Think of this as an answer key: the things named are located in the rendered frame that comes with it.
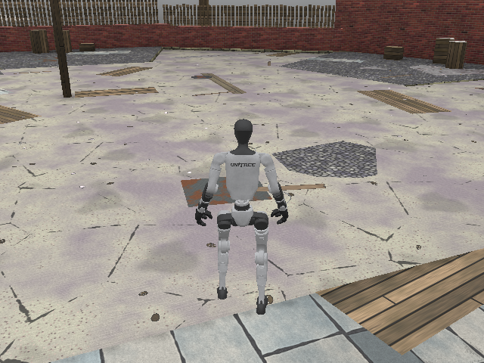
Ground robot right hand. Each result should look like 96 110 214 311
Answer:
271 209 288 224

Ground left robot shin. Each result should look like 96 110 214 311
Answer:
218 240 228 290

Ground left robot upper arm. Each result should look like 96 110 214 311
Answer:
206 152 227 194

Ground robot left thigh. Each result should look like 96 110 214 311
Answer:
217 210 232 253

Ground robot right forearm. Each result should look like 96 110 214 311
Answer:
273 182 287 211

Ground robot left forearm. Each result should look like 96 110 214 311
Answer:
197 182 213 213

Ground robot left hand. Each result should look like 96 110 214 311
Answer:
195 209 213 226

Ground right robot upper arm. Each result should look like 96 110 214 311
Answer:
259 152 280 194

